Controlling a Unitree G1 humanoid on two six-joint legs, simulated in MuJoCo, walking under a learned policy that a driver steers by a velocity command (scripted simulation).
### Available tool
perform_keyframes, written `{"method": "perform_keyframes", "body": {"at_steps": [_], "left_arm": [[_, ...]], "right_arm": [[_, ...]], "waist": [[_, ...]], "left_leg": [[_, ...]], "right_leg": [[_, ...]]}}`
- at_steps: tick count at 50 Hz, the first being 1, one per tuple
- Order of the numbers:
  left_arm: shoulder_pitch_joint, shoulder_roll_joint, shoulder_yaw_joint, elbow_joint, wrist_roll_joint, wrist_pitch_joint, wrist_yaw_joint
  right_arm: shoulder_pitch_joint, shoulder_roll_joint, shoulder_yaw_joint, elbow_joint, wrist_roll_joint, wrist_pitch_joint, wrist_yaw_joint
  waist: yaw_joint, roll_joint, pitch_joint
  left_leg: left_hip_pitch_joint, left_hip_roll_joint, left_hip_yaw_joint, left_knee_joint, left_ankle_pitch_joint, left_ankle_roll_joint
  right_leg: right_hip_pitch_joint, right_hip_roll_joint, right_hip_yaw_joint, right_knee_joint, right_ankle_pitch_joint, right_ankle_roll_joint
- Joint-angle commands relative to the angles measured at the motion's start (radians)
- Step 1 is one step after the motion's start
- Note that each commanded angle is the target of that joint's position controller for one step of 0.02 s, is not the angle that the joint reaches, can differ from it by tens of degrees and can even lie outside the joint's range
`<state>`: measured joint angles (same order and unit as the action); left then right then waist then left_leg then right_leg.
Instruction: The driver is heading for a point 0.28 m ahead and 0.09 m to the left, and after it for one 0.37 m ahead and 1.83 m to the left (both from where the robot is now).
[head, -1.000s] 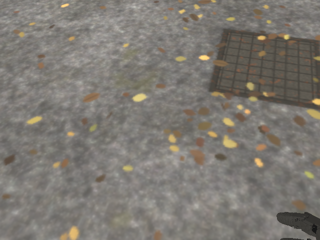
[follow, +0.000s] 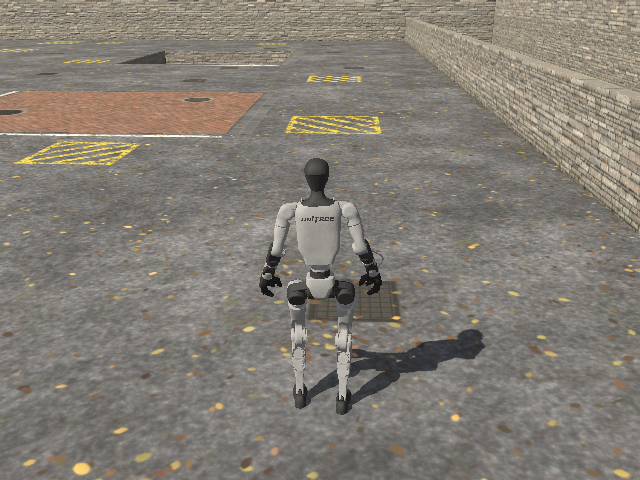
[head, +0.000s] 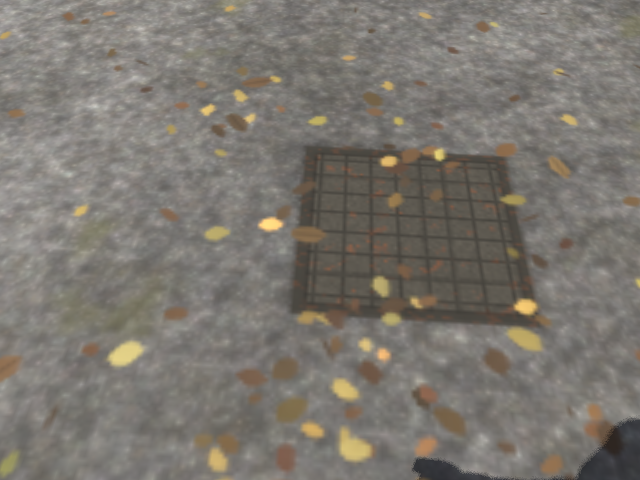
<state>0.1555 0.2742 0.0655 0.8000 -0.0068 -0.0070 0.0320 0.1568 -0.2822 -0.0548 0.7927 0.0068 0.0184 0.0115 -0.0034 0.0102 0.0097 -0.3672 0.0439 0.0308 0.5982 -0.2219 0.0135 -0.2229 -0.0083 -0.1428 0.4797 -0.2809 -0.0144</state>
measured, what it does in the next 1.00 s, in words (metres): steps on the spot, turning left: right foot, then left foot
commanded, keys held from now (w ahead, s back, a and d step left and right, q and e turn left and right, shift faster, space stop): q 0.78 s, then w+q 0.12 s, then w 0.10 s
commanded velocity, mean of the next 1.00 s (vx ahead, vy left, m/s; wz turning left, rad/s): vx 0.05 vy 0.00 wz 0.54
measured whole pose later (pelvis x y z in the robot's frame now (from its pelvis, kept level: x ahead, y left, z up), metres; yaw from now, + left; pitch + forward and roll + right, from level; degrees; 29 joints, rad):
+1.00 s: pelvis +0.02 +0.03 +0.00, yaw +35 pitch +2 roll -1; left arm 0.17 0.33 0.09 0.77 -0.02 -0.03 -0.01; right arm 0.27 -0.29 -0.07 0.65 0.01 -0.01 0.02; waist 0.01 -0.05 0.01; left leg -0.25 -0.02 0.01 0.56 -0.34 0.06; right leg -0.43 -0.07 -0.02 1.00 -0.46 -0.01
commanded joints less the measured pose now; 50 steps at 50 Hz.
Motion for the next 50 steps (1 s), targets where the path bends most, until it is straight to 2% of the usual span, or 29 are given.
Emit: {"method": "perform_keyframes", "body": {"at_steps": [1, 2, 3, 4, 5, 6, 9, 13, 19, 22, 23, 24, 25, 26, 27, 28, 29, 31, 34, 37, 39, 42, 44, 45, 46, 47, 48, 49, 50], "left_arm": [[0.043, 0.104, 0.032, -0.049, 0.019, -0.001, 0.014], [-0.035, 0.081, 0.022, -0.096, 0.037, -0.002, 0.017], [-0.068, 0.103, 0.026, -0.101, 0.03, -0.003, 0.013], [-0.063, 0.115, 0.032, -0.096, 0.01, 0.001, 0.008], [-0.05, 0.117, 0.036, -0.079, 0.005, 0.006, 0.013], [-0.056, 0.133, 0.042, -0.078, 0.012, 0.01, 0.019], [-0.052, 0.104, 0.038, -0.079, 0.006, 0.01, 0.021], [-0.081, 0.085, 0.03, -0.082, 0.002, 0.006, 0.018], [-0.074, 0.108, 0.034, -0.081, -0.007, -0.012, -0.004], [0.009, 0.116, 0.042, -0.056, -0.009, -0.029, -0.018], [0.037, 0.155, 0.054, -0.047, 0.0, -0.029, -0.017], [0.031, 0.219, 0.065, -0.06, 0.018, -0.02, -0.008], [0.01, 0.248, 0.068, -0.067, 0.058, -0.017, -0.014], [-0.042, 0.194, 0.054, -0.096, 0.054, -0.022, -0.013], [-0.089, 0.147, 0.042, -0.106, 0.041, -0.023, -0.009], [-0.11, 0.13, 0.036, -0.115, 0.026, -0.021, -0.005], [-0.112, 0.121, 0.031, -0.113, 0.013, -0.018, 0.0], [-0.074, 0.127, 0.028, -0.105, 0.017, -0.009, 0.012], [-0.003, 0.157, 0.038, -0.094, 0.023, 0.004, 0.023], [-0.016, 0.197, 0.052, -0.101, 0.016, 0.011, 0.013], [-0.03, 0.214, 0.059, -0.106, 0.011, 0.013, 0.002], [-0.009, 0.233, 0.067, -0.097, -0.014, 0.006, -0.015], [-0.034, 0.213, 0.061, -0.09, -0.03, 0.0, -0.022], [-0.014, 0.158, 0.046, -0.079, -0.022, -0.004, -0.026], [-0.038, 0.072, 0.017, -0.097, 0.009, -0.01, -0.038], [-0.114, 0.073, 0.016, -0.173, 0.013, -0.031, -0.037], [-0.169, 0.148, 0.033, -0.183, -0.018, -0.052, -0.042], [-0.145, 0.178, 0.043, -0.172, -0.032, -0.062, -0.051], [-0.109, 0.18, 0.047, -0.137, -0.018, -0.068, -0.053]], "right_arm": [[0.066, -0.225, -0.068, -0.064, -0.011, -0.013, -0.008], [0.109, -0.271, -0.077, -0.069, -0.024, -0.016, -0.009], [0.142, -0.22, -0.062, -0.072, -0.029, -0.031, -0.005], [0.099, -0.205, -0.06, -0.081, -0.024, -0.044, -0.007], [0.049, -0.193, -0.061, -0.095, -0.008, -0.047, -0.012], [0.014, -0.178, -0.057, -0.106, 0.008, -0.042, -0.019], [0.012, -0.18, -0.058, -0.119, 0.002, -0.022, -0.035], [0.024, -0.202, -0.069, -0.132, 0.006, -0.008, -0.05], [-0.005, -0.202, -0.071, -0.157, 0.005, 0.011, -0.046], [-0.045, -0.19, -0.066, -0.175, 0.02, 0.024, -0.051], [-0.028, -0.161, -0.058, -0.181, 0.019, 0.026, -0.054], [0.031, -0.098, -0.042, -0.178, 0.004, 0.025, -0.05], [0.024, -0.148, -0.06, -0.212, 0.01, 0.013, -0.047], [0.045, -0.224, -0.083, -0.188, 0.002, 0.008, -0.046], [0.062, -0.24, -0.094, -0.164, 0.009, 0.014, -0.044], [0.081, -0.213, -0.092, -0.142, 0.008, 0.027, -0.048], [0.079, -0.19, -0.086, -0.143, 0.006, 0.035, -0.047], [0.038, -0.15, -0.073, -0.172, 0.017, 0.037, -0.039], [-0.035, -0.124, -0.057, -0.221, 0.02, 0.032, -0.031], [-0.043, -0.105, -0.044, -0.245, 0.012, 0.032, -0.017], [-0.031, -0.113, -0.045, -0.251, 0.013, 0.035, -0.009], [-0.016, -0.119, -0.048, -0.258, 0.019, 0.044, 0.004], [0.083, -0.118, -0.056, -0.217, 0.022, 0.038, 0.012], [0.186, -0.143, -0.072, -0.171, 0.028, 0.032, 0.005], [0.299, -0.22, -0.095, -0.149, 0.028, 0.022, -0.009], [0.289, -0.318, -0.101, -0.187, 0.007, -0.014, 0.0], [0.27, -0.235, -0.078, -0.188, -0.007, -0.047, 0.007], [0.224, -0.183, -0.057, -0.18, -0.006, -0.064, 0.005], [0.185, -0.152, -0.046, -0.185, -0.001, -0.072, 0.001]], "waist": [[0.012, 0.169, -0.101], [-0.032, 0.317, -0.099], [-0.062, 0.196, -0.163], [-0.038, 0.144, -0.153], [-0.016, 0.086, -0.142], [-0.005, 0.071, -0.13], [0.011, 0.103, -0.148], [-0.009, 0.119, -0.147], [-0.018, 0.168, -0.116], [0.033, 0.163, -0.114], [0.028, 0.116, -0.125], [-0.018, -0.117, -0.138], [-0.027, -0.302, -0.085], [-0.032, -0.202, -0.066], [-0.047, -0.151, -0.049], [-0.05, -0.129, -0.04], [-0.037, -0.135, -0.023], [-0.01, -0.151, -0.014], [0.044, -0.169, -0.044], [0.051, -0.179, -0.066], [0.045, -0.189, -0.068], [0.042, -0.184, -0.062], [-0.019, -0.16, -0.054], [-0.048, -0.089, -0.078], [-0.084, 0.162, -0.083], [-0.084, 0.289, -0.05], [-0.107, 0.188, -0.022], [-0.067, 0.188, 0.033], [-0.044, 0.148, 0.05]], "left_leg": [[0.212, 0.161, -0.251, -0.178, 0.543, 0.113], [0.326, 0.33, -0.53, -0.226, 0.733, 0.316], [0.36, 0.325, -0.532, -0.234, 0.703, 0.353], [0.356, 0.28, -0.453, -0.22, 0.67, 0.311], [0.339, 0.234, -0.396, -0.213, 0.614, 0.262], [0.317, 0.217, -0.375, -0.219, 0.572, 0.235], [0.265, 0.164, -0.336, -0.228, 0.558, 0.22], [0.252, 0.143, -0.365, -0.229, 0.429, 0.212], [0.19, 0.123, -0.482, -0.229, 0.281, 0.2], [0.159, 0.072, -0.503, -0.172, 0.252, 0.148], [0.08, 0.027, -0.47, -0.111, 0.118, 0.101], [-0.062, -0.096, -0.315, 0.117, -0.211, 0.04], [-0.222, -0.177, -0.203, 0.305, -0.436, -0.006], [-0.227, -0.108, -0.218, 0.478, -0.388, -0.035], [-0.227, -0.099, -0.204, 0.543, -0.319, -0.05], [-0.234, -0.092, -0.188, 0.586, -0.265, -0.07], [-0.261, -0.086, -0.179, 0.629, -0.222, -0.089], [-0.268, -0.072, -0.125, 0.599, -0.174, -0.111], [-0.285, -0.033, -0.092, 0.453, -0.166, -0.132], [-0.177, -0.001, -0.046, 0.307, -0.182, -0.121], [-0.09, -0.006, -0.006, 0.223, -0.177, -0.103], [0.001, -0.014, 0.033, 0.083, -0.153, -0.046], [0.175, -0.047, 0.072, -0.088, -0.075, 0.012], [0.338, -0.067, 0.052, -0.134, -0.092, 0.046], [0.504, 0.134, -0.261, -0.236, -0.127, 0.124], [0.497, 0.347, -0.736, -0.364, -0.307, 0.321], [0.445, 0.354, -0.725, -0.424, -0.381, 0.342], [0.407, 0.314, -0.62, -0.43, -0.392, 0.295], [0.385, 0.257, -0.52, -0.421, -0.328, 0.249]], "right_leg": [[-0.08, -0.109, 0.019, 0.268, 0.124, -0.01], [-0.354, 0.062, 0.04, 0.487, -0.351, 0.061], [-0.404, 0.046, 0.182, 0.644, -0.419, 0.059], [-0.434, 0.024, 0.213, 0.695, -0.349, 0.053], [-0.449, 0.008, 0.219, 0.682, -0.278, 0.056], [-0.448, -0.007, 0.227, 0.648, -0.221, 0.062], [-0.365, 0.019, 0.213, 0.568, -0.135, 0.083], [-0.306, 0.036, 0.223, 0.381, -0.081, 0.102], [-0.176, 0.058, 0.233, 0.179, -0.076, 0.086], [-0.021, 0.055, 0.209, -0.093, 0.085, 0.052], [0.089, -0.034, 0.261, -0.145, 0.158, 0.02], [0.189, -0.256, 0.461, -0.168, 0.299, -0.065], [0.11, -0.396, 0.667, -0.2, 0.421, -0.228], [0.083, -0.397, 0.613, -0.198, 0.407, -0.261], [0.065, -0.328, 0.502, -0.182, 0.374, -0.216], [0.071, -0.268, 0.42, -0.172, 0.324, -0.177], [0.079, -0.252, 0.379, -0.168, 0.341, -0.175], [0.093, -0.223, 0.297, -0.176, 0.375, -0.185], [0.21, -0.258, 0.276, -0.17, 0.419, -0.213], [0.194, -0.281, 0.225, -0.164, 0.441, -0.215], [0.154, -0.288, 0.191, -0.157, 0.459, -0.209], [0.106, -0.307, 0.191, -0.18, 0.124, -0.183], [-0.003, -0.282, 0.148, -0.12, -0.065, -0.133], [-0.108, -0.237, 0.086, 0.008, -0.154, -0.09], [-0.346, -0.136, -0.021, 0.377, -0.288, -0.004], [-0.659, 0.013, 0.078, 0.591, -0.391, 0.03], [-0.684, -0.046, 0.191, 0.676, -0.323, 0.012], [-0.683, -0.079, 0.198, 0.655, -0.203, -0.01], [-0.651, -0.102, 0.193, 0.624, -0.105, -0.011]]}}
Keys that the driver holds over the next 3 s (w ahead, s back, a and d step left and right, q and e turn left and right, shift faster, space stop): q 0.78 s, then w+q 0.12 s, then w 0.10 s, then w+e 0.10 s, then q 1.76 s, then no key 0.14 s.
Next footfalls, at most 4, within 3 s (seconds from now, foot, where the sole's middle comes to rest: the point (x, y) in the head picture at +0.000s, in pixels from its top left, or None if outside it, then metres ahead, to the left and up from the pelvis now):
0.46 right None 0.10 -0.12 -0.77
0.92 left None -0.03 0.11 -0.77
1.38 right None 0.34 0.13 -0.77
1.78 left None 0.11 0.27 -0.77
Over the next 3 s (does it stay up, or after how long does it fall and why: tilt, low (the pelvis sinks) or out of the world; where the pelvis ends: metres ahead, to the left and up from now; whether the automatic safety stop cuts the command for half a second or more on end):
stays up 0.13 0.17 0.01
